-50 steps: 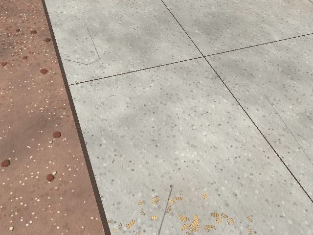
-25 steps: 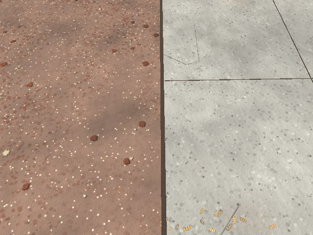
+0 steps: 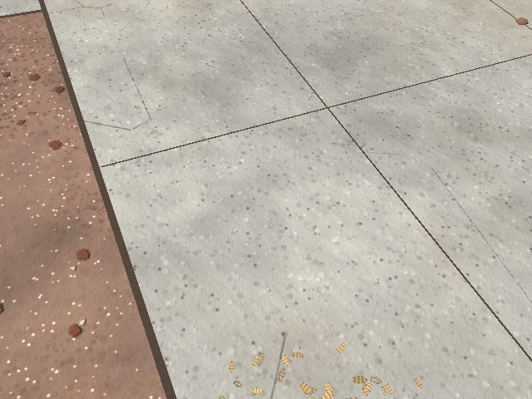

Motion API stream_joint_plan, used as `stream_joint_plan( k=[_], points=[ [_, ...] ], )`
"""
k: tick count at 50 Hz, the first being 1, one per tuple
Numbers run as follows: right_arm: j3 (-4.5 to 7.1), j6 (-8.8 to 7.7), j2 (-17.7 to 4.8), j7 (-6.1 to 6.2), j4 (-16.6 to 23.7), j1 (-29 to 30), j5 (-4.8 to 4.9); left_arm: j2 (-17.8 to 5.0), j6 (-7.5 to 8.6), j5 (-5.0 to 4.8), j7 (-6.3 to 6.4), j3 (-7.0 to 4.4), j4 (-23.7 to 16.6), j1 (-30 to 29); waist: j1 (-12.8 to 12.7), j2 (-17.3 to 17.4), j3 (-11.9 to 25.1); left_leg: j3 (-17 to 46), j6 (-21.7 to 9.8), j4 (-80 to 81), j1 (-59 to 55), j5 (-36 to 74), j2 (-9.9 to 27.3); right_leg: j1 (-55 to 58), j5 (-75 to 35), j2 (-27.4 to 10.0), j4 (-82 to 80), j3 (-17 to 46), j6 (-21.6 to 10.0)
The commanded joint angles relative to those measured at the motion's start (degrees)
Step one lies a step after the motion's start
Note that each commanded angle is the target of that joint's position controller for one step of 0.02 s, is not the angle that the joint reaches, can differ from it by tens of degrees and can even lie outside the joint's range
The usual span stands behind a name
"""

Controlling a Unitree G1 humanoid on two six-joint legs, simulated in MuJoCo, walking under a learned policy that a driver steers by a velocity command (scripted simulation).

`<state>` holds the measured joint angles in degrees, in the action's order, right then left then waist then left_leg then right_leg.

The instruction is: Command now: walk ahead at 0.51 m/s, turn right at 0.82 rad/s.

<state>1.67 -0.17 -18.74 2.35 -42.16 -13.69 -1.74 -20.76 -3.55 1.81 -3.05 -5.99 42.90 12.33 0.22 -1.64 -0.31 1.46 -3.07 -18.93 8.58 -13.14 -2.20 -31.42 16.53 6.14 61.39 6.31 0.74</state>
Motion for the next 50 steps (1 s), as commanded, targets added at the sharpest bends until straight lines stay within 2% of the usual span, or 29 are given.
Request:
stream_joint_plan(
  k=[1, 6, 9, 11, 14, 16, 17, 18, 19, 20, 21, 22, 23, 25, 26, 30, 34, 36, 37, 39, 40, 41, 42, 43, 44, 45, 46, 48, 50],
  points=[
    [1.71, -2.55, -7.25, -0.78, 3.38, 0.25, -0.13, -4.08, 0.69, 0.29, -1.68, -0.34, -3.98, -2.23, 0.78, 8.21, -2.81, 12.91, -1.87, 12.27, -5.77, -22.05, 14.3, -14.9, -3.82, -4.86, 9.05, -1.16, 0.2],
    [2.04, -5.2, -7.36, -2.13, -1.48, -10.01, 0.29, -2.68, 2.21, 0.89, -1.22, 0.55, -4.66, -7.35, 3.8, 7.08, -6.36, 14.89, -5.04, 14.23, -8.41, -21.88, 15.81, -18.04, -8.06, -3.18, -0.27, 4.01, 0.47],
    [1.97, -5.24, -6.82, -2.57, -3.35, -11.9, 1.39, -2.94, 3.22, 1.68, -1.23, 1.21, -5.5, -11.76, 3.55, 7.87, -6.95, 15.76, -7.92, 15.51, -10.91, -18.0, 15.51, -18.42, -8.2, -7.31, -9.98, -2.76, 1.27],
    [1.62, -5.21, -5.31, -2.75, -4.21, -14.01, 1.0, -0.88, 4.27, 1.06, -1.54, 2.45, -7.09, -17.96, 5.92, 8.47, -7.89, 14.86, -8.67, 15.49, -7.27, -12.54, 14.22, -12.66, -7.72, -8.16, -18.11, -6.76, 2.13],
    [2.39, -4.87, -7.3, -2.53, -6.2, -16.0, 0.41, 0.3, 5.45, -0.07, -1.54, 3.44, -8.95, -21.37, 6.4, 10.0, -8.39, 15.21, -9.86, 13.76, -5.01, -4.84, 14.83, -4.2, -3.22, -6.43, -26.58, -8.5, 0.81],
    [2.74, -4.54, -7.85, -2.54, -7.04, -14.69, 0.81, -0.44, 6.19, -0.36, -0.58, 3.41, -8.56, -16.87, 2.96, 10.82, -6.65, 15.09, -9.75, 9.9, -1.88, 7.29, 15.5, 6.96, -0.93, -4.69, -31.27, -9.03, -0.98],
    [2.76, -4.78, -7.91, -2.67, -7.08, -12.73, 1.36, -1.6, 6.71, -0.42, 0.42, 2.83, -6.5, -9.18, -1.58, 9.75, -2.97, 12.74, -8.7, 2.87, 2.17, 21.12, 14.52, 19.76, -2.93, -3.38, -33.85, -9.14, -2.06],
    [2.75, -5.37, -7.71, -3.06, -6.7, -10.6, 2.0, -4.56, 7.45, 0.32, 1.91, 1.5, -2.63, 3.37, -7.75, 5.5, 4.87, 7.93, -6.98, -12.17, 9.53, 27.78, 10.06, 38.26, -4.56, -4.82, -33.98, -7.15, -3.28],
    [2.1, -5.99, -5.11, -3.4, -4.47, -8.81, 2.4, -10.21, 7.76, 1.53, 3.33, -0.1, -1.6, 15.22, -13.53, -2.11, 14.92, 4.34, -5.45, -31.66, 21.65, 12.43, 4.95, 54.36, 15.66, -19.81, -37.49, 7.78, -5.11],
    [1.06, -5.95, 0.96, -3.44, -1.43, -10.38, 3.82, -14.74, 7.33, 2.29, 3.86, -1.02, -1.05, 17.42, -10.92, -15.59, 20.58, 1.82, -4.5, -48.09, 35.53, -15.55, -0.79, 59.63, 37.35, -33.2, -47.39, 33.48, -7.57],
    [1.93, -4.75, -2.87, -2.94, -2.63, -6.79, 2.8, -9.21, 7.32, 2.04, 4.1, 0.23, -2.26, 10.28, -8.53, -5.72, 10.74, 4.42, -4.97, -54.26, 38.08, -9.71, 2.65, 47.89, 33.32, -31.33, -48.34, 31.72, -6.45],
    [2.29, -4.29, -2.54, -3.52, -2.67, -5.78, 2.36, -5.0, 7.47, 1.73, 3.9, 1.42, -2.41, 5.86, -5.57, -2.8, 5.06, 4.13, -4.9, -53.73, 37.77, -4.6, 5.37, 41.47, 22.83, -28.28, -47.75, 21.55, -5.6],
    [2.25, -3.8, -1.8, -4.1, -3.53, -6.72, 2.18, -2.3, 7.63, 1.44, 3.58, 1.98, -2.04, 4.2, -3.65, -2.33, 2.97, 3.38, -4.19, -52.55, 35.88, -2.12, 7.14, 37.32, 14.96, -25.67, -49.14, 14.31, -5.04],
    [2.11, -2.11, 0.38, -5.29, -3.84, -6.36, 0.6, 0.49, 8.21, 0.43, 3.66, 2.78, -0.56, 4.45, -1.63, -5.93, -1.36, 1.79, -2.93, -53.33, 35.93, -0.53, 9.02, 31.77, 7.18, -22.17, -51.33, 4.3, -3.99],
    [1.99, -1.42, 1.28, -5.73, -3.2, -4.9, 0.48, 1.47, 8.69, -0.07, 3.48, 2.97, 0.41, 5.2, -1.19, -5.97, -2.75, 1.27, -2.71, -54.4, 37.49, 0.5, 9.32, 31.15, 3.02, -21.33, -51.98, 0.72, -3.55],
    [1.2, -0.44, 2.5, -7.05, 1.22, 4.26, 0.44, 3.48, 10.42, -0.39, 2.64, 3.47, 3.1, 6.67, 0.37, -4.43, -7.35, -1.68, -2.36, -52.29, 40.95, 9.0, 9.03, 27.05, -13.51, -19.13, -55.21, -12.12, -3.03],
    [0.04, -0.5, 1.7, -8.18, 5.49, 13.09, 0.38, 1.22, 10.88, -0.11, 3.63, 3.27, 5.33, 7.93, 1.25, -1.34, -10.48, -8.68, -4.72, -35.0, 35.43, 13.56, 6.98, 27.56, -34.96, -17.32, -56.8, -21.43, -1.65],
    [-0.18, -0.48, 0.97, -8.26, 5.84, 14.12, 0.68, -1.85, 10.56, -0.13, 4.41, 2.88, 5.73, 9.69, 1.93, -1.4, -8.16, -14.02, -6.8, -28.46, 25.75, 13.52, 2.07, 30.13, -61.94, -17.65, -52.2, -23.84, -0.89],
    [0.04, -0.35, -0.12, -8.02, 5.07, 11.56, 0.9, -4.15, 10.03, -0.05, 4.98, 2.36, 5.62, 10.23, 3.79, -3.02, -5.32, -15.06, -7.61, -27.52, 21.6, 11.79, -0.08, 33.25, -74.13, -18.63, -47.0, -23.84, -0.59],
    [1.66, -0.13, -4.39, -6.89, 1.02, -4.12, 1.07, -8.45, 8.18, 0.57, 5.79, 1.07, 4.0, 6.33, 12.66, -5.83, 3.83, -13.11, -9.9, -27.39, 5.34, 5.27, -3.2, 33.73, -86.27, -21.28, -26.41, -22.09, -1.23],
    [3.36, -0.29, -7.59, -5.88, -2.78, -16.28, 0.88, -9.01, 7.33, 0.81, 5.52, 0.8, 2.65, 3.71, 17.53, -4.8, 9.25, -9.16, -11.84, -23.38, -8.41, 2.59, -3.77, 28.44, -79.52, -21.35, -10.04, -20.12, -2.47],
    [4.97, -0.35, -9.8, -4.36, -4.85, -18.62, 1.22, -6.68, 7.01, 0.87, 4.27, 1.03, 3.01, 3.82, 16.28, 2.42, 8.43, -3.66, -13.45, -17.53, -18.64, 0.28, -2.2, 16.82, -35.96, -14.16, 10.95, -19.89, -2.43],
    [5.76, 0.18, -14.08, -3.56, -4.2, -13.27, 1.32, 2.68, 7.93, 1.97, 3.47, 3.63, 0.03, 4.44, 8.51, 15.25, 4.11, 12.12, -15.8, -21.72, -22.63, 10.63, 6.38, -3.65, 12.77, -5.6, 32.97, -16.57, -1.07],
    [6.46, 0.6, -17.6, -3.54, -1.55, -11.56, 0.42, 0.61, 9.45, 0.21, 3.26, 3.8, -6.83, 4.77, 6.17, 15.2, 16.11, 38.39, -26.01, -6.29, -33.33, -3.88, 14.29, -16.89, 11.52, -3.98, 37.82, -4.3, -0.45],
    [6.4, 0.48, -14.76, -3.08, -0.98, -11.23, 0.31, -2.39, 10.81, 0.58, 3.33, 3.83, -7.15, 0.7, 6.8, 5.17, 10.36, 44.33, -23.76, 3.8, -28.2, -13.94, 16.47, -20.44, 7.16, -7.15, 32.83, -1.23, -0.85],
    [5.41, -0.1, -10.69, -2.57, -1.51, -8.61, 0.09, -2.96, 11.0, 0.18, 3.27, 3.91, -5.75, 1.63, 3.3, -1.23, 2.53, 39.27, -20.51, 6.28, -18.25, -13.6, 16.32, -18.46, 2.56, -10.14, 26.62, -2.15, -1.2],
    [4.53, -1.07, -8.23, -2.24, -1.85, -6.01, -0.02, -2.08, 10.23, 0.84, 3.44, 4.28, -4.34, 2.41, 0.18, -4.63, -0.73, 33.02, -18.19, 6.08, -9.08, -8.77, 14.56, -13.56, 1.47, -12.45, 22.71, -2.99, -0.93],
    [2.68, -3.65, -4.41, -1.79, -1.86, -3.71, 0.43, 0.06, 7.42, 1.75, 2.69, 5.04, -2.26, 5.45, -3.5, -5.59, -3.24, 22.9, -15.55, 7.85, 4.74, -1.2, 10.52, -4.71, 1.15, -15.72, 16.09, -3.1, 0.2],
    [2.45, -5.78, -4.19, -2.62, -3.49, -5.24, 0.82, 1.16, 5.88, 0.91, 1.7, 5.32, -3.07, 1.36, -2.99, -3.84, -6.59, 13.03, -12.5, 10.27, 9.57, 8.94, 6.63, -4.07, -2.34, -16.93, 7.64, -5.64, 0.01]
  ],
)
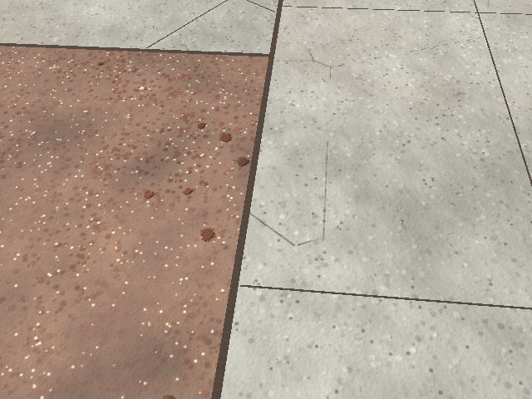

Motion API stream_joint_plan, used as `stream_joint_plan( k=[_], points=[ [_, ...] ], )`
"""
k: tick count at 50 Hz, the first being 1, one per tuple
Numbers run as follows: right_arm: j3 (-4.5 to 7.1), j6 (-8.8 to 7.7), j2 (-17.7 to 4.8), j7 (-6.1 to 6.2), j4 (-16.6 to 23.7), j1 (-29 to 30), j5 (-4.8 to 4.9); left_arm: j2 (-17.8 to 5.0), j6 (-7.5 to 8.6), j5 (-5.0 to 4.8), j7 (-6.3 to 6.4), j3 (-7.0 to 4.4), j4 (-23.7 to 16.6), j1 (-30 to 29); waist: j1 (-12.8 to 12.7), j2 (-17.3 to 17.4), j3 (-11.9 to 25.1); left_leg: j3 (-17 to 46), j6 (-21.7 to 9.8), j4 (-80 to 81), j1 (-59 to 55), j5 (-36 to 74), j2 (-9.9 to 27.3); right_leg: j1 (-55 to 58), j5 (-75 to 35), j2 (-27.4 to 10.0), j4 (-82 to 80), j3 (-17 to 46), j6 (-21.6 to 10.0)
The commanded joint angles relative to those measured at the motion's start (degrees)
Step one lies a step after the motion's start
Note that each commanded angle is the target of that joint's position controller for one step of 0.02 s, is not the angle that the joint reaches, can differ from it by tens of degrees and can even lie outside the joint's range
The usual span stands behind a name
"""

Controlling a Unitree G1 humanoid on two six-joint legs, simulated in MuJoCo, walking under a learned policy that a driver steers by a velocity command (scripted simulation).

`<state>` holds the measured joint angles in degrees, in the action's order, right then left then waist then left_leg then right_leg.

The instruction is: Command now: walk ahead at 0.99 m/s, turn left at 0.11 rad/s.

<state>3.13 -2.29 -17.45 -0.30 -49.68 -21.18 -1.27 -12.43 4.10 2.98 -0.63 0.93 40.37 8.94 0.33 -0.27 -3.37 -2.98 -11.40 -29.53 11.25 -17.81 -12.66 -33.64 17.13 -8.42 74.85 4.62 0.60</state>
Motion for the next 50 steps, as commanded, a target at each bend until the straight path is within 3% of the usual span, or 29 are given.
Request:
stream_joint_plan(
  k=[1, 3, 7, 8, 10, 12, 13, 14, 15, 16, 17, 18, 20, 21, 25, 30, 32, 33, 34, 35, 36, 37, 38, 39, 40, 41, 43, 47, 50],
  points=[
    [1.3, -4.24, -6.68, -0.35, 3.54, 0.9, 0.3, -6.22, -1.99, -0.93, -1.07, -1.21, -2.08, 1.21, -1.66, -2.14, -3.97, 14.44, -2.92, 22.94, 6.07, 17.76, 16.49, -3.29, -7.44, -2.07, -10.92, -5.46, -0.42],
    [0.76, -5.14, -4.55, -1.05, 2.36, -1.99, 0.77, -5.87, -1.56, -2.08, -1.57, -1.07, -2.77, -4.46, 1.32, -2.62, -5.37, 6.53, 1.91, 23.54, 2.24, 31.46, 13.04, -3.48, -17.33, -0.52, -21.52, -8.25, -2.88],
    [0.29, -6.04, -5.5, -0.26, 0.12, -5.31, 0.56, -5.18, -0.57, -3.31, -2.49, -0.88, -2.54, -8.47, 3.3, 0.28, -3.21, -1.54, 6.79, 27.19, -10.45, 52.67, 15.55, 0.57, -29.18, 6.75, -37.36, -12.88, -6.8],
    [0.85, -6.38, -8.38, 0.31, 1.2, -1.18, 0.33, -5.81, -0.41, -3.48, -2.61, -1.14, -2.58, -5.93, 0.05, 4.72, -1.01, -2.24, 7.04, 26.11, -11.59, 55.87, 18.23, 5.72, -32.14, 6.67, -40.26, -10.29, -7.65],
    [0.91, -5.47, -8.71, 1.62, 1.19, -2.04, -0.2, -9.66, -0.82, -2.7, -2.33, -2.53, 0.37, -2.41, -1.38, 5.26, 3.21, -5.05, 9.59, 18.57, -20.22, 78.26, 19.59, 8.63, -26.1, 12.62, -39.36, -15.0, -7.99],
    [1.46, -3.37, -10.17, 3.12, 2.11, 1.48, -1.95, -13.42, -1.48, -2.55, -1.82, -4.31, 5.09, 13.42, -10.01, 7.25, 9.82, -5.67, 10.38, -2.69, -19.95, 89.12, 21.65, 22.29, -17.61, 16.55, -37.68, -15.06, -9.85],
    [2.0, -2.33, -11.65, 3.44, 3.5, 6.74, -2.33, -14.9, -1.78, -2.6, -1.44, -5.53, 9.0, 26.7, -17.14, 6.91, 12.39, -5.75, 10.37, -22.46, -14.26, 86.04, 21.09, 31.97, -14.37, 14.66, -40.25, -11.39, -12.42],
    [1.69, -2.43, -9.72, 2.81, 4.26, 11.72, -2.24, -16.17, -2.31, -2.88, -0.8, -6.78, 11.26, 33.8, -20.87, 0.23, 10.76, -6.18, 9.65, -49.61, -1.05, 47.44, 12.95, 40.04, -10.01, 11.19, -42.31, -5.2, -15.41],
    [-1.19, -4.03, 1.4, 1.1, 9.26, 7.97, -1.09, -17.87, -2.82, -1.56, -0.52, -7.01, 10.81, 26.05, -7.39, -18.81, 9.69, 1.04, 12.8, -70.8, 32.07, -11.07, 3.88, 54.54, -14.8, 0.78, -39.86, 21.33, -24.45],
    [-2.59, -5.43, 0.05, 0.73, 11.71, 4.75, -0.47, -17.3, -2.82, -1.8, -0.64, -7.22, 7.95, 20.05, -5.43, -11.85, 17.36, 10.68, 11.11, -70.02, 38.38, -8.52, 6.97, 56.4, 3.65, -5.77, -55.12, 41.44, -29.22],
    [-2.57, -6.32, -3.67, 0.33, 11.5, 8.04, -1.31, -13.77, -2.72, -1.85, -0.36, -6.9, 6.7, 17.03, -4.66, 0.04, 10.73, 11.78, 9.55, -62.45, 37.26, -1.64, 10.93, 47.1, 14.09, -5.55, -61.95, 40.98, -26.0],
    [-2.49, -6.5, -4.7, 0.06, 11.58, 9.82, -1.68, -11.58, -2.57, -1.82, -0.34, -6.39, 7.14, 15.32, -1.96, 6.5, 4.48, 10.52, 9.35, -55.35, 34.07, 1.27, 13.47, 36.3, 12.83, -3.79, -63.83, 36.22, -23.01],
    [-3.29, -4.26, -3.57, -0.16, 12.94, 11.41, -3.63, -11.24, -1.14, -2.22, 0.26, -5.75, 7.66, 14.56, 1.46, 7.65, -1.12, 9.28, 11.52, -48.21, 28.9, 0.42, 16.25, 22.17, 4.34, 1.61, -64.92, 28.03, -20.67],
    [-3.73, -2.96, -2.96, -0.35, 13.37, 11.57, -3.73, -11.19, -0.44, -2.42, 0.24, -5.54, 7.85, 14.45, 2.43, 6.44, -2.56, 8.07, 12.57, -43.71, 26.88, 0.14, 17.61, 16.85, 2.7, 3.79, -65.86, 24.42, -20.14],
    [-5.22, -2.32, -1.28, -1.28, 19.06, 24.62, -2.06, -12.5, 0.9, -3.2, 0.07, -6.37, 7.59, 16.7, -2.02, 1.19, -4.87, 2.66, 14.92, -19.53, 20.4, 15.0, 17.89, 9.27, -15.15, 9.49, -67.84, 16.54, -17.19],
    [-5.44, -2.96, -0.93, -0.94, 21.7, 30.59, -0.73, -14.11, 0.22, -3.52, 0.23, -7.55, 8.5, 21.63, -7.47, -3.52, 0.49, 1.99, 13.03, -3.16, 17.47, 23.81, 13.03, 25.82, -37.13, 8.44, -60.9, 17.66, -12.62],
    [-4.37, -3.35, -3.39, -0.17, 20.67, 25.93, -0.68, -15.58, 0.35, -3.4, 0.71, -7.98, 7.7, 19.16, -4.6, -3.5, 4.78, 2.83, 11.9, 1.77, 6.6, 20.5, 10.57, 27.91, -47.7, 8.53, -53.39, 18.01, -10.15],
    [-3.02, -3.59, -6.35, 0.57, 18.79, 18.74, -0.26, -17.73, 0.64, -2.96, 0.59, -8.44, 7.14, 17.38, -0.65, -3.69, 9.87, 3.91, 11.24, 1.39, -2.2, 16.37, 10.01, 28.27, -51.72, 8.47, -44.55, 18.32, -9.0],
    [-1.64, -3.86, -8.97, 1.45, 15.79, 6.99, -0.02, -19.32, 1.09, -2.77, 0.29, -8.82, 5.99, 13.12, 6.45, -3.66, 15.2, 5.77, 10.4, 1.01, -14.74, 12.95, 12.73, 23.67, -48.03, 9.89, -32.36, 17.71, -8.19],
    [0.34, -3.92, -13.22, 2.79, 13.35, -6.51, -1.2, -14.63, 1.93, -2.41, 0.16, -7.63, 4.3, 10.8, 11.69, 0.61, 22.66, 13.86, 8.73, -1.39, -28.57, -4.08, 22.54, 15.85, -32.13, 11.94, -15.67, 14.12, -8.35],
    [1.2, -3.95, -16.09, 2.5, 12.99, -5.78, -3.85, -3.99, 1.63, -5.84, 0.58, -4.69, 1.99, 20.0, 4.44, 20.24, 32.14, 44.48, 1.69, 5.2, -45.13, -13.71, 42.74, -3.28, 14.93, 17.37, 3.37, 7.06, -6.36],
    [1.96, -2.89, -13.33, 2.12, 13.56, -1.76, -2.51, -9.41, 0.39, -4.24, 0.99, -4.48, 1.75, 15.75, 5.33, 14.84, 28.95, 51.91, 1.2, 11.78, -38.52, -27.57, 40.15, -9.73, 8.23, 12.3, 7.12, 3.04, -7.41],
    [0.65, -2.88, -7.68, 2.05, 13.79, 3.12, -2.07, -12.22, -0.4, -2.77, 0.83, -5.39, 1.66, 8.54, 5.53, 7.95, 16.36, 39.9, 2.62, 12.91, -27.88, -17.17, 36.22, -11.18, 1.74, 9.72, 4.35, 1.29, -6.81],
    [-0.14, -2.95, -4.51, 1.7, 12.72, 4.81, -2.24, -12.24, -1.04, -1.99, 0.39, -5.67, 1.39, 5.85, 4.35, 2.16, 10.07, 29.88, 2.93, 11.5, -20.78, 2.77, 34.01, -10.07, 0.04, 8.08, 2.24, 0.31, -5.89],
    [-0.62, -3.07, -3.19, 1.67, 10.99, 3.26, -2.28, -11.23, -1.8, -1.24, -0.22, -5.78, 1.01, 3.47, 3.79, 0.67, 6.06, 20.81, 4.02, 10.64, -16.28, 23.72, 31.24, -9.2, 1.5, 7.09, 1.28, -0.35, -5.2],
    [-0.86, -3.63, -2.64, 1.55, 9.49, 1.84, -1.66, -9.36, -2.86, -1.11, -0.74, -5.62, 0.12, 5.63, 1.61, 5.27, 5.81, 16.51, 3.77, 9.13, -14.02, 35.81, 31.66, -8.62, 3.44, 6.69, 0.84, -0.57, -4.21],
    [-1.18, -4.47, -0.63, 0.68, 7.08, 0.57, 0.34, -6.91, -4.37, -0.94, -1.08, -5.0, -1.99, 3.32, -0.03, 7.25, 4.12, 9.4, 5.62, 9.94, -11.71, 44.8, 30.33, -10.33, 4.88, 5.78, -2.73, -1.56, -3.58],
    [-0.2, -4.57, -3.88, 0.92, 8.16, 11.02, 1.31, -5.83, -4.48, -1.13, -3.54, -3.47, -6.81, -0.86, -4.66, 8.78, 2.02, -6.5, 8.26, 14.23, 2.49, 41.93, 24.63, 4.07, -15.14, 7.02, -28.05, -7.1, -3.18],
    [0.75, -4.99, -6.97, 0.99, 7.39, 7.61, 1.6, -6.86, -4.32, -0.39, -4.55, -3.57, -5.13, 2.0, -4.94, 6.08, 3.82, -8.24, 8.97, 7.72, 6.27, 47.18, 23.54, 19.93, -21.96, 12.44, -37.06, -10.71, -4.86]
  ],
)
Over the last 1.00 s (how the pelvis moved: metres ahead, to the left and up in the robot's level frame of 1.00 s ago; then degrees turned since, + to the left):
0.65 0.05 -0.03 31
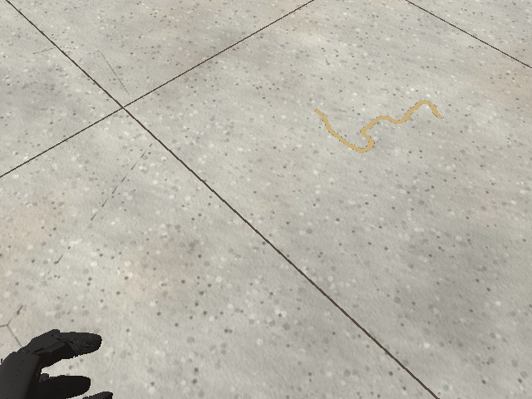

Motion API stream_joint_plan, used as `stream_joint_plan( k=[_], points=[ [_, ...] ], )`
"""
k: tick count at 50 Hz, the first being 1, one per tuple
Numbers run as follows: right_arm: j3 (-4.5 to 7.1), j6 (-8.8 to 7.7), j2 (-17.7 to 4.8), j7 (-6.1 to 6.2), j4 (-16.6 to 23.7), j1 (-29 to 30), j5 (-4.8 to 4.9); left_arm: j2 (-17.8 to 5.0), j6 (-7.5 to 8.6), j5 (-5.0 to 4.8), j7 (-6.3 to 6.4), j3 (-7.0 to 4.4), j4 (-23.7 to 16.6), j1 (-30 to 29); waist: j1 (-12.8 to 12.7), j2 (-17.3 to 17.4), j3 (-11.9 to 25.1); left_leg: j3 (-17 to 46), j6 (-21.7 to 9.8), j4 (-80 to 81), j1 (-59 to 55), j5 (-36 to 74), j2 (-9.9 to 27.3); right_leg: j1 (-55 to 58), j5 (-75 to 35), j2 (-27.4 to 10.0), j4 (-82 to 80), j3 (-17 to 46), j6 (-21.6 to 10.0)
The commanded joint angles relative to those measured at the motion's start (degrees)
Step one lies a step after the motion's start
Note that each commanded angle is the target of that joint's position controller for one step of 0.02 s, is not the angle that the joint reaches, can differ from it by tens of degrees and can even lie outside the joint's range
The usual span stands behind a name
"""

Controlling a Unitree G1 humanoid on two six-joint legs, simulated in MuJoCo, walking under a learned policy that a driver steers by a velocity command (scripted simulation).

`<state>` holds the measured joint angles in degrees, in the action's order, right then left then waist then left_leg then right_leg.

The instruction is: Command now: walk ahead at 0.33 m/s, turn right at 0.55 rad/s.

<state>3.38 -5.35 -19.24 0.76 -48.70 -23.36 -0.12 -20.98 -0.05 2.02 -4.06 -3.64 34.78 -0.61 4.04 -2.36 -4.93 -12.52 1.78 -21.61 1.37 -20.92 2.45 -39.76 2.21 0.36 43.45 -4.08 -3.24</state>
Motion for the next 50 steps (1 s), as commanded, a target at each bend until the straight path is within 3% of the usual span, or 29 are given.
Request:
stream_joint_plan(
  k=[1, 2, 3, 4, 5, 6, 8, 9, 10, 13, 16, 19, 22, 23, 24, 25, 26, 27, 28, 29, 30, 32, 33, 35, 37, 40, 44, 48, 50],
  points=[
    [0.74, -1.76, -6.49, -0.1, 6.38, 8.79, 0.89, 0.54, 0.09, 1.31, -0.87, 0.6, 1.52, 14.57, -9.77, 7.88, 6.97, 2.24, -4.47, -5.08, 15.38, 53.34, 9.02, 30.23, -5.97, 4.83, -7.03, -0.81, -2.31],
    [0.68, -1.21, -7.02, -0.08, 6.25, 7.71, 1.17, -0.69, 0.63, 2.07, -0.33, 0.03, 3.7, 20.04, -11.8, 6.95, 9.46, 3.06, -4.67, -13.1, 14.9, 52.45, 9.35, 36.04, -6.6, 4.98, -8.9, 1.55, -3.91],
    [0.4, -0.55, -6.87, -0.09, 6.03, 6.9, 1.45, -1.58, 1.49, 2.7, 0.54, -0.31, 5.51, 23.86, -14.04, 4.79, 11.05, 2.75, -4.0, -23.72, 16.55, 43.36, 7.74, 41.71, -12.05, 3.18, -14.05, 3.88, -5.4],
    [-0.42, 0.78, -2.71, -0.38, 5.74, 1.08, 0.91, -5.21, 2.32, 2.67, 1.78, -0.7, 5.52, 21.67, -10.55, -7.36, 13.44, 0.79, -2.7, -44.7, 22.73, -6.47, -0.13, 48.43, -48.15, -9.16, -13.4, 12.82, -8.41],
    [-1.79, 2.5, 0.85, 0.44, 5.22, -10.82, 3.25, -5.89, 2.79, 1.12, 2.69, 0.12, 2.59, 21.61, -7.05, -10.07, 30.92, 14.69, -1.92, -60.59, 25.92, -21.72, -4.02, 61.14, -82.97, -29.75, -6.04, 31.81, -17.8],
    [-1.18, 3.64, -3.15, 1.39, 3.6, -9.46, 2.56, -4.01, 2.3, -1.12, 4.1, -0.26, 1.12, 19.51, -10.26, -2.25, 34.49, 22.16, -1.56, -61.24, 24.5, -14.38, -4.57, 55.52, -71.3, -28.13, -10.0, 28.7, -19.56],
    [-0.89, 4.41, -4.08, 1.22, 4.15, -2.6, -0.01, 1.35, 1.91, -1.57, 5.16, 1.94, 2.28, 11.26, -5.48, 1.1, 17.93, 18.3, -0.94, -52.53, 26.4, -9.77, 0.2, 38.76, -43.3, -21.85, -17.33, 21.18, -15.29],
    [-0.63, 5.12, -3.85, 0.91, 4.08, -1.46, -0.92, 1.75, 2.01, -1.49, 5.62, 2.23, 3.09, 10.77, -4.56, 0.1, 13.51, 16.84, -0.59, -49.51, 24.92, -8.87, 0.66, 33.77, -42.37, -19.83, -18.98, 17.72, -13.55],
    [-0.29, 6.19, -3.39, 0.44, 3.29, -3.3, -1.39, 0.99, 1.73, -1.43, 5.91, 1.97, 3.44, 10.27, -3.4, -1.21, 12.03, 14.69, 0.06, -49.21, 21.91, -8.13, 0.01, 28.87, -40.88, -18.62, -20.89, 13.5, -12.9],
    [0.23, 7.77, -0.3, -0.15, 4.39, -2.59, -0.35, 0.23, 2.0, -0.57, 5.85, 1.2, 4.07, 10.04, -1.98, -0.41, 13.49, 12.62, 0.24, -47.43, 19.95, -6.31, -0.35, 25.08, -33.22, -17.5, -23.1, 7.63, -12.95],
    [0.11, 8.85, 1.94, -0.65, 6.49, 1.37, -0.46, 2.26, 1.79, -0.06, 5.87, 1.31, 3.74, 7.0, -1.54, -3.96, 11.42, 11.19, -0.76, -36.52, 19.44, -1.44, 1.27, 22.02, -14.88, -15.64, -24.78, 2.33, -10.13],
    [0.43, 9.6, 1.39, -1.77, 9.03, 5.37, -0.67, 1.42, 0.95, 0.16, 5.75, 0.48, 4.03, 8.06, -3.1, -6.54, 11.04, 9.01, -1.67, -28.74, 17.4, 0.07, 1.07, 21.99, -1.15, -17.12, -24.99, 0.91, -8.91],
    [0.83, 9.5, 1.15, -2.58, 10.42, 5.32, -0.78, -0.73, -0.15, -0.28, 5.98, -0.7, 4.15, 8.34, -2.25, -4.56, 10.57, 6.9, -3.52, -19.08, 12.06, 0.55, -0.13, 20.91, 7.86, -18.85, -21.05, -0.71, -5.7],
    [1.24, 9.18, 0.43, -2.63, 9.8, 3.43, -1.01, -0.68, -0.6, -0.36, 6.06, -0.96, 4.46, 9.24, -1.6, -1.48, 9.92, 8.01, -4.81, -13.85, 8.49, 1.41, -1.23, 18.3, 14.12, -17.37, -16.44, -2.67, -2.7],
    [1.96, 8.59, -2.25, -2.39, 9.38, 1.34, -1.72, 0.39, -1.51, -0.24, 5.86, -1.13, 5.14, 11.34, -0.84, 7.99, 6.02, 17.83, -6.76, -3.34, 7.48, 3.24, 2.6, 12.71, 22.32, -13.21, -5.63, -6.02, 1.63],
    [3.63, 8.22, -10.93, -1.56, 11.94, 2.91, -1.59, 3.55, -2.51, -0.64, 5.82, -0.3, 2.06, 12.03, -2.56, 24.3, 1.39, 45.38, -12.8, 5.43, 9.34, 14.28, 18.35, -1.67, 36.38, -1.74, 8.52, -8.05, 7.01],
    [4.73, 8.6, -12.85, -0.52, 11.9, 0.34, -1.99, 2.58, -2.96, 0.37, 6.01, 0.0, -0.31, 5.46, 0.74, 17.7, 1.31, 48.21, -18.06, 9.2, 14.25, 17.13, 19.2, -1.56, 35.58, -0.01, 17.71, 3.16, 6.62],
    [4.31, 8.84, -10.94, 0.15, 11.6, 2.55, -1.89, 2.41, -2.89, -0.44, 5.91, -0.03, -0.08, 5.81, -1.64, 13.65, 0.93, 42.11, -17.55, 7.68, 15.5, 11.07, 15.47, -0.92, 29.44, -1.08, 19.88, 6.28, 6.25],
    [3.78, 9.15, -8.82, 0.24, 12.48, 7.14, -1.3, 1.43, -2.32, -0.99, 5.71, -0.3, 0.75, 7.16, -4.04, 11.33, 0.48, 36.55, -15.03, 6.77, 16.33, 8.1, 11.09, 0.07, 22.28, -1.84, 18.79, 7.0, 5.88],
    [3.52, 9.2, -7.54, -0.05, 13.72, 10.9, -0.98, 0.6, -1.79, -0.43, 5.63, -0.61, 1.57, 8.2, -5.13, 11.35, 2.31, 33.71, -13.43, 5.3, 14.94, 11.21, 7.79, 1.17, 18.45, -1.26, 19.13, 6.5, 5.62],
    [3.28, 9.05, -6.21, -0.3, 14.56, 12.14, -0.53, 0.03, -1.63, 0.34, 5.41, -0.84, 2.61, 9.82, -5.23, 10.81, 4.86, 31.72, -13.19, 3.68, 13.17, 17.18, 6.07, 2.52, 16.74, -0.75, 20.54, 6.07, 5.73],
    [3.35, 8.54, -5.81, -0.77, 14.32, 9.43, 0.07, 0.39, -1.75, 0.27, 4.95, -0.74, 2.48, 9.71, -4.26, 7.44, 8.28, 32.34, -13.15, 1.68, 8.92, 24.34, 5.71, 2.79, 16.56, -0.27, 20.93, 6.79, 6.16],
    [3.66, 8.36, -6.36, -0.8, 14.08, 8.18, 0.11, 0.85, -1.86, -0.02, 4.91, -0.52, 2.03, 9.04, -3.69, 6.82, 8.59, 33.32, -13.22, 1.2, 6.97, 25.12, 5.6, 1.94, 16.64, -0.23, 19.49, 7.26, 6.35],
    [4.15, 8.24, -7.15, -1.1, 13.97, 5.45, -0.26, 0.46, -1.8, 0.29, 4.3, -0.24, 1.41, 7.8, -1.72, 8.47, 10.37, 38.34, -14.3, 5.98, 4.25, -3.76, 4.35, 1.26, 16.38, -0.34, 14.08, 7.74, 6.64],
    [4.02, 8.07, -7.25, -1.52, 14.23, 5.31, -0.76, -0.98, -1.58, 0.38, 3.59, -0.59, 1.52, 7.27, -1.08, 11.75, 8.66, 42.18, -14.91, 9.39, 3.07, -16.21, 5.64, -0.12, 16.84, 0.04, 9.5, 6.92, 6.9],
    [2.91, 6.31, -5.06, -1.43, 12.79, 3.08, -1.31, 0.52, -0.17, 0.35, 2.89, 0.03, 2.53, 6.94, 0.21, 11.23, 7.49, 39.57, -14.16, 9.93, 3.35, -12.4, 6.38, 3.36, 13.67, -1.48, 1.65, 4.85, 6.24],
    [2.71, 4.18, -6.58, -1.77, 12.65, 4.25, -1.64, -0.23, 0.57, -0.87, 2.08, 0.29, 2.06, 5.68, 0.38, 10.58, 5.06, 36.88, -13.8, 11.07, 7.19, -13.62, 8.57, 8.13, 14.1, -1.96, -3.5, 3.27, 3.18],
    [2.4, 2.94, -7.14, -1.44, 13.19, 8.51, -1.59, -0.34, 0.96, -1.74, 1.14, 0.54, 2.04, 9.17, -2.47, 8.17, 2.56, 31.29, -12.71, 12.22, 13.92, -13.16, 10.66, 17.51, 15.98, -1.49, -7.99, 1.73, -1.13],
    [2.08, 2.65, -6.83, -1.22, 13.32, 11.08, -1.31, -0.04, 1.49, -1.61, 1.12, 0.51, 3.49, 14.26, -5.8, 4.94, 2.36, 26.48, -11.41, 9.24, 18.23, -13.79, 9.75, 26.34, 14.22, -0.28, -13.08, -0.55, -3.24]
  ],
)
Over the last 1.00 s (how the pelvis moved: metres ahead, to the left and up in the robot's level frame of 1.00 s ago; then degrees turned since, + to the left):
0.89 -0.22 0.01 -45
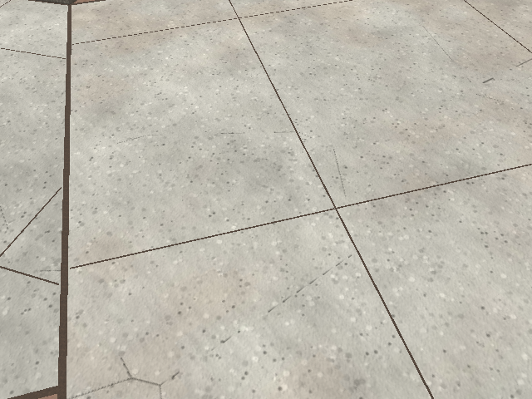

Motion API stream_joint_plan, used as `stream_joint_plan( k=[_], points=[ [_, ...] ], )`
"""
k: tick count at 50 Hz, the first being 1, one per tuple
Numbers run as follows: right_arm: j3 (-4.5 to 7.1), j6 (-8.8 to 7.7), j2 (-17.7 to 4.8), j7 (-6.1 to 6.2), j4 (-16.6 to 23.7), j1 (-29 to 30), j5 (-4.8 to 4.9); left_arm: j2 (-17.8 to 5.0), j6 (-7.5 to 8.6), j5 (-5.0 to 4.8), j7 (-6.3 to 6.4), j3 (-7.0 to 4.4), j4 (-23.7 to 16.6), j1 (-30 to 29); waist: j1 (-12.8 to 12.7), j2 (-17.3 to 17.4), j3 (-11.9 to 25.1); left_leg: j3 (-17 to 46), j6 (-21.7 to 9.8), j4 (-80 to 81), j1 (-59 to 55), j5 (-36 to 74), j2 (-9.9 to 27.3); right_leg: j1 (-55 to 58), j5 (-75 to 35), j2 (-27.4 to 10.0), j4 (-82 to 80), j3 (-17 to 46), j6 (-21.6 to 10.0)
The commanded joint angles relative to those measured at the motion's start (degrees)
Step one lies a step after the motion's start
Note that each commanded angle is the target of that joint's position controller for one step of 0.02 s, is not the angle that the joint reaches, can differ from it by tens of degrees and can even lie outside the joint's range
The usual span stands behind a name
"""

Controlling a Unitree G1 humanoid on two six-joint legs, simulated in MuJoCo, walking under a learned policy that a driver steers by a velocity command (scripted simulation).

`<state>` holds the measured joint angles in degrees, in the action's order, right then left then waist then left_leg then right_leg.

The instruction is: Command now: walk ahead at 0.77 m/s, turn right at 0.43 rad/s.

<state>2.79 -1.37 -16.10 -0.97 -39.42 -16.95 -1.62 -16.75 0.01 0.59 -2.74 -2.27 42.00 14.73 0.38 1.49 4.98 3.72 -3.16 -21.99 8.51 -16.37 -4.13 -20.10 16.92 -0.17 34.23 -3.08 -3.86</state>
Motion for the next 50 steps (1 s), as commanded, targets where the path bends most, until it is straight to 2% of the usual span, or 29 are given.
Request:
stream_joint_plan(
  k=[1, 2, 3, 4, 6, 7, 11, 17, 19, 20, 21, 22, 23, 24, 25, 26, 27, 29, 31, 33, 36, 38, 39, 40, 41, 42, 44, 47, 50],
  points=[
    [2.22, -1.48, -8.83, 0.75, 4.13, 5.59, -0.32, -4.98, 1.9, 0.07, -0.01, -1.21, -1.82, 4.09, -4.37, -1.9, -7.17, 6.16, -5.51, 3.23, 14.44, -17.16, 14.04, 12.89, 2.5, 1.32, -5.83, -0.88, -3.44],
    [1.17, -1.85, -5.78, 0.94, 5.36, 8.49, -1.22, -7.91, 2.62, 0.54, 0.5, -2.25, 1.46, 13.87, -8.25, -10.38, -5.62, -1.47, -3.48, -14.41, 21.37, -8.01, 8.67, 22.07, 11.21, -3.3, -10.9, 9.9, -5.72],
    [-0.13, -2.76, -2.69, 0.49, 9.4, 11.7, -0.76, -14.26, 3.15, 0.85, 0.62, -3.92, 1.0, 16.96, -8.6, -20.11, -6.72, -7.73, 0.5, -30.77, 38.6, -6.67, 0.56, 29.05, 27.96, -15.98, -23.23, 41.0, -11.96],
    [-0.1, -3.4, -4.19, 0.34, 9.89, 12.2, -1.42, -13.38, 2.89, 0.71, 0.37, -4.05, -0.07, 14.23, -6.78, -14.45, -7.5, -0.76, 1.22, -38.01, 47.24, -7.34, 0.38, 30.69, 30.7, -18.63, -27.17, 53.52, -14.77],
    [0.3, -4.13, -6.88, -0.46, 8.52, 13.51, -2.08, -11.03, 3.21, 0.41, 0.9, -4.01, -1.04, 11.52, -5.61, -3.26, -6.76, 1.11, 2.63, -41.31, 46.15, 0.05, 5.23, 28.47, 20.42, -14.7, -23.03, 41.24, -13.39],
    [0.14, -4.01, -6.51, -0.86, 8.42, 13.45, -2.31, -10.25, 3.36, 0.1, 1.34, -3.73, -0.57, 12.01, -4.85, -2.51, -6.64, 0.46, 3.39, -39.64, 43.81, 0.67, 6.02, 26.15, 17.38, -12.38, -23.79, 37.25, -12.25],
    [-0.79, -1.64, -5.22, -1.69, 8.91, 16.88, -1.76, -8.08, 4.12, -0.58, 2.09, -3.34, 1.31, 13.68, -4.36, -4.79, -9.85, -2.29, 6.05, -32.07, 39.44, 4.83, 6.18, 19.16, 4.06, -6.97, -27.14, 30.01, -11.5],
    [-2.41, -2.17, -3.22, -1.8, 12.62, 28.34, -0.45, -8.98, 4.04, -0.72, 2.51, -4.2, 3.92, 16.16, -7.63, -7.68, -10.76, -5.59, 6.1, -13.97, 28.13, 12.89, 2.5, 15.26, -24.81, -4.35, -23.53, 27.42, -9.69],
    [-2.0, -2.76, -4.23, -0.72, 11.76, 23.96, -0.29, -9.78, 3.57, -0.87, 2.86, -4.5, 4.39, 14.55, -4.98, -7.53, -8.2, -5.83, 4.51, -8.74, 16.84, 13.42, -0.22, 14.46, -43.64, -3.24, -16.55, 25.56, -5.99],
    [-1.18, -2.96, -6.29, 0.28, 10.1, 18.28, -0.38, -10.7, 3.64, -1.03, 2.86, -4.75, 4.4, 14.05, -2.66, -7.18, -4.04, -5.99, 3.39, -7.72, 6.72, 12.79, -2.04, 13.11, -54.22, -1.66, -9.29, 24.57, -3.41],
    [-0.36, -3.36, -8.12, 1.32, 8.12, 9.76, -0.15, -11.94, 4.03, -1.55, 2.7, -5.12, 3.94, 11.93, 2.12, -7.28, 0.53, -4.52, 2.36, -5.27, -5.2, 17.82, -0.36, 9.7, -55.5, 0.37, 0.89, 24.24, -1.05],
    [0.88, -3.93, -11.45, 2.45, 5.9, -0.95, -0.98, -10.78, 4.69, -2.11, 2.45, -5.06, 2.36, 8.85, 7.26, -7.08, 6.17, 1.19, 0.69, -6.44, -19.47, 18.54, 6.95, 1.76, -44.6, 3.14, 13.57, 24.01, 0.59],
    [1.68, -4.03, -15.06, 3.12, 3.98, -10.13, -2.59, -2.3, 4.91, -1.73, 3.05, -3.16, 0.69, 10.09, 7.37, 6.78, 14.38, 14.18, -1.25, -10.18, -32.05, 34.64, 25.7, -6.73, 10.27, 7.77, 31.42, 15.73, 0.66],
    [2.71, -3.18, -17.55, 2.41, 4.28, -8.22, -1.83, -5.49, 3.61, -3.2, 4.02, -3.12, -1.45, 16.68, 3.7, 17.65, 27.29, 36.41, -9.6, -8.79, -37.88, 40.01, 35.98, -13.31, 20.25, 9.7, 47.2, 12.06, 1.65],
    [1.83, -2.48, -11.11, 2.21, 5.53, -2.94, -0.81, -8.46, 2.64, -0.73, 4.01, -3.62, 1.16, 13.98, 2.95, 7.91, 20.18, 29.52, -9.51, -6.13, -28.45, 38.83, 29.4, -14.37, 12.22, 4.6, 46.1, 11.1, 1.33],
    [0.11, -2.78, -5.47, 1.96, 4.58, 0.22, -0.58, -7.09, 2.37, -0.1, 3.34, -3.32, 1.35, 9.42, 2.83, 6.21, 10.5, 20.38, -9.25, -5.21, -20.19, 43.66, 25.12, -14.99, 8.61, 4.01, 43.81, 9.7, 2.04],
    [-0.69, -3.07, -3.06, 1.58, 3.02, 0.46, -0.89, -4.84, 2.35, 0.38, 2.71, -2.75, 1.16, 7.23, 2.15, 4.36, 5.31, 16.13, -9.27, -3.65, -15.16, 47.81, 22.44, -16.17, 8.15, 3.12, 41.44, 9.75, 2.58],
    [-0.63, -4.08, -3.8, 1.38, -0.81, -2.01, 0.27, -1.88, 1.54, 1.63, 1.6, -1.7, 0.56, 4.55, 1.34, 6.09, -0.31, 12.39, -9.89, -0.22, -6.23, 53.0, 19.83, -13.42, 9.3, 2.93, 34.67, 11.12, 3.23],
    [-0.38, -4.53, -4.93, 0.97, -2.59, -0.17, 0.99, -0.88, 1.16, 2.35, 1.22, -0.94, 0.02, 4.41, -1.92, 5.28, -0.48, 9.85, -9.81, 1.11, -1.21, 56.19, 17.92, -8.85, 8.15, 1.96, 24.34, 8.13, 3.89],
    [-0.01, -3.69, -6.08, 0.83, -2.6, 3.34, 0.43, 0.38, 1.01, 1.75, 1.1, 0.31, -0.64, 2.7, -3.3, 6.58, 0.24, 6.28, -8.16, 1.48, 4.81, 55.17, 13.75, -0.84, 2.44, 2.26, 11.15, 4.66, 4.41],
    [1.7, -1.56, -9.2, 0.35, -2.42, 3.77, 1.15, -1.88, 0.22, 0.44, 1.61, 0.57, -2.18, -0.78, -3.74, 7.38, 0.03, 8.09, -5.13, 0.98, 10.84, 39.76, 11.44, 8.26, -9.64, 3.48, 3.61, 3.99, 4.05],
    [2.29, -0.36, -9.19, 0.37, -1.79, 3.83, 1.93, -4.07, 0.5, 1.38, 2.45, 0.12, -2.57, -0.9, -5.1, 3.06, -1.77, 10.2, -1.79, -3.29, 17.39, 23.68, 8.61, 16.34, -16.23, 2.19, -2.78, 5.33, 3.09],
    [2.17, -0.11, -7.92, 0.32, -1.48, 2.69, 1.97, -5.98, 0.91, 2.16, 3.04, -0.28, -3.14, -0.56, -5.3, -0.61, -2.05, 9.92, -0.01, -8.33, 20.44, 12.87, 5.82, 19.03, -17.67, -2.3, -5.6, 8.33, 2.0],
    [1.45, 0.06, -4.21, 0.23, -0.1, -0.49, 2.11, -10.12, 1.3, 2.63, 3.8, -0.75, -4.67, 0.5, -3.97, -11.61, 1.34, 4.88, 2.08, -20.42, 22.41, -8.57, 1.33, 21.8, -26.4, -17.26, -9.29, 20.36, -0.49],
    [1.54, 0.88, -4.14, 1.38, -0.49, -8.33, 1.85, -12.37, 0.22, 1.53, 4.24, -1.45, -5.6, 0.88, -1.97, -17.25, 5.33, -1.18, 2.27, -33.1, 22.03, -23.71, -2.35, 19.25, -32.22, -27.86, -12.15, 28.06, -6.37],
    [2.22, 2.14, -7.46, 1.77, -1.25, -8.06, 0.72, -10.15, -0.71, 0.2, 4.78, -1.43, -6.21, -1.0, -2.59, -14.87, 5.1, -2.11, 2.38, -40.24, 23.51, -21.39, 0.67, 17.18, -22.02, -26.02, -14.75, 28.27, -9.35],
    [3.05, 3.71, -7.6, 1.4, -2.32, -6.16, 0.16, -4.35, -0.84, 0.41, 5.3, 0.29, -7.2, -8.19, 0.66, -10.44, -3.26, -2.07, 3.99, -43.73, 24.39, -13.55, 3.58, 11.06, -14.36, -18.43, -17.81, 18.68, -7.09],
    [3.28, 5.22, -6.27, 0.29, -2.34, -6.69, 0.84, -3.41, -0.07, 0.94, 5.64, 0.23, -7.24, -9.8, 2.31, -9.46, -2.89, -4.09, 6.0, -47.32, 21.07, -9.04, 4.21, 9.27, -27.68, -15.88, -16.62, 8.12, -7.41],
    [3.0, 5.9, -4.68, -0.69, 0.35, -1.96, 1.11, -3.19, 0.52, 1.17, 5.6, -0.22, -6.43, -7.79, 1.23, -9.21, -2.34, -4.49, 6.13, -41.59, 22.16, -6.71, 5.51, 12.32, -27.0, -16.97, -15.98, 4.24, -7.46]
  ],
)
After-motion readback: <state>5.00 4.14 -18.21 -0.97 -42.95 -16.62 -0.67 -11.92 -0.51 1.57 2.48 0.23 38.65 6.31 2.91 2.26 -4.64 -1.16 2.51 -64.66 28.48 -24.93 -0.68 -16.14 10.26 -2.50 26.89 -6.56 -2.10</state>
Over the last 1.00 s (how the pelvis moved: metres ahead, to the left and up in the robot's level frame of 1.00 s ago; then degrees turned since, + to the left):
0.22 0.08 0.01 25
